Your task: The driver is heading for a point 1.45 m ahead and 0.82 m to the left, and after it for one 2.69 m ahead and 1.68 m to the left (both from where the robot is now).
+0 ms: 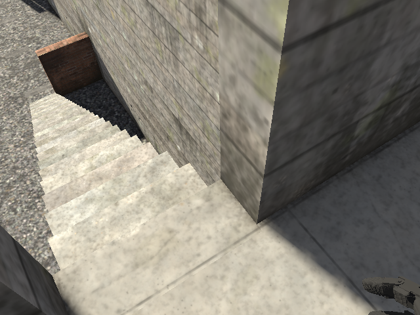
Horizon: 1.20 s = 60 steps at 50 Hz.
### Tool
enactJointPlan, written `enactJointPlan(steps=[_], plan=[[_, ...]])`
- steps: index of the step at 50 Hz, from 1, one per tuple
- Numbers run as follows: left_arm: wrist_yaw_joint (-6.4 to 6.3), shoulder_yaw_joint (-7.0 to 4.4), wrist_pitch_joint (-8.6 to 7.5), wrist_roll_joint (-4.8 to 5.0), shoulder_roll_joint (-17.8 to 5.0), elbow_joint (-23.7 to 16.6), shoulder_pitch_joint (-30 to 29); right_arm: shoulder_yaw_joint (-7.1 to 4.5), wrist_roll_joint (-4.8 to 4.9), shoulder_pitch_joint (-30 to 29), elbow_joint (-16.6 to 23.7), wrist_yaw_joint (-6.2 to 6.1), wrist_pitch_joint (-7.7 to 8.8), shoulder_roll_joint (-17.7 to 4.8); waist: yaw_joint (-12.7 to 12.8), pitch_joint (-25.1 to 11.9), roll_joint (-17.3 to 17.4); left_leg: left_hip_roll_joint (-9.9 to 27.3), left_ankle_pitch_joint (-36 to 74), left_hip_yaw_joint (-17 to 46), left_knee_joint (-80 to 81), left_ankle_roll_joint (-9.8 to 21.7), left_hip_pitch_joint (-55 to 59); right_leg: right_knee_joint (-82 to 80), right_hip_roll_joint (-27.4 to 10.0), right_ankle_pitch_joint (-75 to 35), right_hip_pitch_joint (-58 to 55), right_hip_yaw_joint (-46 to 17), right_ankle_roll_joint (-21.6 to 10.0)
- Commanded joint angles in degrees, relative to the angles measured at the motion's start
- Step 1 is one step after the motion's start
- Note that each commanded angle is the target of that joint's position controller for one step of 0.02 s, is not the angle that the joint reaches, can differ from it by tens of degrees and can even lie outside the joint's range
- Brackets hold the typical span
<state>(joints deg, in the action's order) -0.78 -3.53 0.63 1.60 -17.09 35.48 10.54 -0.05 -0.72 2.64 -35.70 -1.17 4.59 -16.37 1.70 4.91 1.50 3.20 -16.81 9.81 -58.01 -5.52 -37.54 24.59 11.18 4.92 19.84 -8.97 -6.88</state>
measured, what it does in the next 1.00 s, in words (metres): walks ahead, turning left: left foot, then right foot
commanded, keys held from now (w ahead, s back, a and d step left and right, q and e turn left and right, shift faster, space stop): w+q+shift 0.22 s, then q+shift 0.62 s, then shift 0.16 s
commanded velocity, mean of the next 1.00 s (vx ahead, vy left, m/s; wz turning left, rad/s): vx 0.19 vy -0.06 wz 0.61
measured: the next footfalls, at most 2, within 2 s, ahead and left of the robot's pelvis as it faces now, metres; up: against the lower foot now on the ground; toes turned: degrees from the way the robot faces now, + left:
left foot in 0.26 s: +0.21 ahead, +0.21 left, +0.00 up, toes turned +5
right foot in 0.82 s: +0.38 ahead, +0.07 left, +0.00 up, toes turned +44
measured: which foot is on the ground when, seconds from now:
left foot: up 0.00-0.24, down 0.26-0.82, up 0.84-1.00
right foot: down 0.00-0.26, up 0.28-0.80, down 0.82-1.00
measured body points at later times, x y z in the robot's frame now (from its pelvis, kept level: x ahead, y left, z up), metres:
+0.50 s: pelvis +0.19 +0.13 +0.01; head +0.20 +0.17 +0.46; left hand +0.30 +0.42 -0.09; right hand +0.34 -0.13 -0.06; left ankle +0.17 +0.20 -0.73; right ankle +0.25 -0.07 -0.61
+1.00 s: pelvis +0.28 +0.08 +0.01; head +0.30 +0.10 +0.46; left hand +0.19 +0.38 -0.09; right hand +0.58 +0.01 -0.08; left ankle +0.15 +0.17 -0.62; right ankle +0.35 +0.05 -0.73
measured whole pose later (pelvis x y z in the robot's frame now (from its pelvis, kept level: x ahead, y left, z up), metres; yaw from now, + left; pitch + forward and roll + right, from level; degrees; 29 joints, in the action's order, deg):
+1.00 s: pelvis +0.28 +0.08 +0.01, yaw +42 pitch +3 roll +0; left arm -2.7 -2.4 -4.3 0.7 -16.0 41.4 12.1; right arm -1.6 -4.7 10.4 -36.4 0.6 2.4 -17.0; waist 2.4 -0.6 0.8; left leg -2.6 -27.3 7.0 -75.5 -6.3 -34.2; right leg 23.4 4.6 8.9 17.5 0.0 -4.8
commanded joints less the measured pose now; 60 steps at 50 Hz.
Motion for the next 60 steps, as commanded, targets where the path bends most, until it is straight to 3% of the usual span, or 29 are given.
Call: enactJointPlan(steps=[1,5,6,9,12,13,14,15,16,18,22,25,26,27,28,29,30,31,39,40,42,43,44,45,47,48,51,56,60], plan=[[-0.69,-1.46,-0.89,-0.06,-5.9,-3.1,0.9,-0.57,0.5,6.5,0.1,0.37,-0.39,-2.8,0.0,-13.0,-6.7,1.2,11.9,-6.3,7.6,-0.1,8.5,-8.4,-14.7,11.1,-3.9,-11.3,-8.3],[1.39,-1.21,-3.52,-1.62,-7.7,-2.6,4.2,-1.5,1.54,0.0,2.5,0.72,1.08,-5.4,4.6,-6.9,-8.2,2.2,14.0,-5.7,14.3,3.7,3.7,-11.4,-21.0,19.9,-8.9,-14.7,-7.2],[2.9,-1.48,-3.82,-3.98,-8.9,-1.7,5.1,-1.34,-2.23,3.4,0.4,2.2,-1.28,-5.5,3.2,-6.3,-11.7,3.0,11.9,-8.4,18.2,4.5,7.4,-13.7,-19.0,21.7,-5.6,-11.4,-4.6],[3.47,-1.55,-5.33,-4.26,-8.3,-1.1,4.2,-2.07,-0.04,5.1,0.0,4.44,-2.38,-7.2,2.4,-3.8,-10.5,0.8,5.3,-10.2,20.1,6.2,14.1,-14.8,-20.5,23.4,-4.5,-8.2,-3.6],[1.92,-1.68,-6.65,-4.13,-8.1,0.8,4.5,-1.69,-1.27,9.8,-1.5,3.88,-2.42,-4.5,-1.8,1.2,-4.1,-0.6,-0.7,-10.7,27.4,10.2,17.5,-9.1,-22.0,16.9,-5.6,-3.4,-1.4],[1.09,1.48,-5.95,-0.61,-1.6,-0.4,1.6,-4.01,0.39,13.8,-2.2,4.05,3.11,-11.3,-5.8,-7.9,14.9,6.4,29.6,1.3,36.0,7.2,31.2,16.6,-14.1,12.3,-6.6,0.9,6.9],[0.75,1.71,-3.65,1.26,-0.3,-1.4,7.5,-5.37,0.54,24.8,-0.9,2.64,6.33,-21.6,-4.9,-21.6,19.4,20.9,86.5,26.1,31.7,9.3,52.1,37.3,1.2,36.1,9.2,5.4,15.2],[1.49,3.27,-2.97,1.37,2.5,-2.3,9.2,-5.45,-2.14,28.5,-1.3,3.94,6.65,-20.8,-6.3,-27.7,14.7,25.7,92.7,36.2,33.4,13.9,61.9,38.8,2.7,37.0,22.6,-9.0,16.9],[0.21,0.95,-1.58,0.49,-5.4,-2.2,-0.6,-5.5,-3.93,27.6,-2.7,5.31,6.39,-15.5,-9.1,-14.0,5.6,19.2,82.8,22.5,25.8,10.7,57.5,49.8,-0.5,30.9,32.2,-9.4,18.2],[-0.47,-0.75,-1.36,-3.04,-11.4,0.2,3.9,-5.37,-2.4,19.6,-0.5,4.37,4.43,-12.3,-4.8,-14.4,6.6,12.1,62.7,12.3,27.5,13.0,42.6,57.5,-6.4,20.6,26.9,-1.5,17.6],[0.08,2.07,-1.38,-3.06,-5.6,-2.8,2.7,-4.38,-0.98,15.6,-0.2,2.62,4.9,-10.9,-1.9,-11.2,7.9,7.0,53.3,11.6,34.5,20.2,25.9,51.3,-8.3,14.9,18.4,2.5,15.1],[0.44,2.12,-1.72,-3.63,-6.8,-1.4,1.6,-4.87,-0.93,15.6,-0.1,2.82,4.92,-13.5,-1.5,-11.6,5.8,5.0,43.6,15.1,35.3,16.2,28.5,42.9,-10.8,9.1,20.3,4.0,15.8],[-0.35,0.26,2.38,1.61,-6.2,-3.8,-10.0,-6.09,6.16,21.9,-1.2,2.47,-2.86,-12.9,-5.5,-6.8,0.3,-0.7,55.6,11.8,31.6,14.4,31.2,32.9,-3.8,7.9,24.0,5.6,13.2],[-0.78,1.12,4.12,1.61,-4.9,-3.8,-9.0,-5.99,6.55,23.5,-1.5,1.9,-6.16,-13.7,-4.8,-8.3,2.7,-0.8,61.3,12.3,29.6,13.3,32.1,29.5,-3.0,7.5,22.7,4.4,13.0],[-1.23,0.8,5.11,1.77,-5.3,-2.9,-5.7,-6.46,4.77,22.2,0.0,1.67,-7.34,-14.2,-3.4,-10.3,6.2,-0.2,61.5,13.5,29.1,13.1,32.0,30.0,-3.2,8.1,20.6,2.8,13.0],[1.24,3.3,0.1,-3.43,-3.1,-0.8,4.3,-4.82,-3.85,16.0,1.1,1.56,-0.23,-15.2,1.1,-15.1,15.2,3.5,52.4,16.2,32.0,13.6,29.1,33.5,-9.9,2.8,17.1,4.7,14.8],[-0.59,-0.32,3.49,0.71,-8.1,-1.9,-6.7,-6.23,4.7,18.4,1.4,2.02,-4.91,-10.3,-2.6,-11.8,5.4,0.0,48.9,18.0,29.4,13.6,31.0,28.6,-4.3,4.9,18.2,1.3,12.7],[-1.43,0.62,4.4,1.21,-5.0,-2.6,-8.1,-5.9,6.02,19.7,1.0,1.95,-6.5,-10.6,-1.9,-10.6,6.1,1.0,45.9,20.3,29.0,14.0,31.1,26.1,-4.6,5.4,20.0,0.0,12.2],[-1.07,-3.18,-0.02,1.43,-7.3,1.8,-6.4,-6.38,2.76,12.7,5.8,0.94,-7.92,-9.4,-0.3,-6.3,10.6,0.7,23.5,32.3,32.8,14.1,32.2,6.2,-7.1,6.7,2.2,-3.4,8.9],[-0.78,0.75,-2.51,-2.4,-0.1,5.6,4.2,-5.57,-3.43,9.5,4.6,2.08,-3.07,-12.4,3.6,-6.4,-4.5,2.7,15.4,31.7,30.4,14.1,12.7,11.3,-9.7,0.6,-11.6,3.6,9.2],[-1.11,-0.16,-4.47,-1.36,-5.0,6.6,7.8,-3.29,-3.64,15.5,1.4,3.03,-1.14,-3.0,1.5,-10.2,-12.2,-13.7,-11.2,20.3,17.3,5.3,4.1,0.6,-18.5,-14.1,-30.0,-6.6,-2.0],[-0.96,-0.74,-6.25,-2.18,-10.8,4.0,7.0,-2.86,-2.33,20.7,3.8,1.99,-0.28,-0.8,-2.0,-17.5,-20.7,-20.1,-29.1,9.4,-1.9,-1.3,-3.3,-2.1,-35.2,-38.8,-34.3,-28.1,-20.7],[-1.46,-0.77,-8.16,-3.17,-9.7,3.3,1.4,-4.53,-2.87,16.0,2.4,1.32,-0.56,-7.2,-1.8,-9.5,-10.7,-13.2,-24.9,6.2,-13.8,-3.4,-3.9,-6.3,-34.5,-31.7,-20.1,-30.9,-19.1],[-1.17,-0.25,-7.95,-0.86,-6.9,1.7,-5.8,-5.14,-3.18,14.6,1.3,0.58,-0.63,-9.6,-5.0,-8.5,-9.5,-8.8,-18.0,2.9,-19.2,-3.1,-0.6,-8.9,-29.6,-13.2,-11.0,-22.0,-13.5],[-1.33,1.72,-6.42,0.17,-0.6,-0.7,-10.5,-3.87,-4.82,12.4,0.7,0.22,-1.29,-6.8,-4.7,-8.2,-8.6,-5.2,-10.4,-2.1,-23.6,-1.2,3.5,-11.3,-22.5,-2.3,-1.2,-10.3,-8.5],[-1.58,1.41,-6.09,-0.41,-1.4,-1.6,-10.5,-2.4,-5.43,10.6,2.4,1.09,-1.08,-4.1,-5.2,-8.3,-4.7,-3.3,-8.7,-5.1,-24.7,-0.6,6.1,-11.9,-21.3,-5.4,2.7,-7.5,-9.0],[-3.33,-0.2,-7.24,-1.94,-5.5,-1.8,-5.1,-0.68,-2.73,9.5,3.8,3.6,-2.86,-2.3,-1.6,-11.1,-3.7,-1.4,-8.4,-8.8,-15.3,-2.2,6.5,-12.2,-19.3,-9.9,-3.2,-1.5,-9.2],[-3.28,-0.89,-6.52,-0.92,-5.9,0.8,4.8,-1.06,-4.09,6.8,2.7,3.11,-3.98,-2.8,2.3,-13.0,-5.2,1.7,-9.8,-8.6,7.5,-2.5,4.8,-10.7,-24.4,-9.3,-17.0,-6.2,-9.7],[-1.5,1.03,-5.75,0.57,-1.8,-1.0,-0.5,-1.83,-2.67,7.3,-0.5,4.26,-3.32,-1.8,0.0,-12.2,-5.5,0.4,-6.0,-10.6,28.2,0.6,15.6,-9.1,-21.7,6.2,-11.7,-6.1,-5.3]])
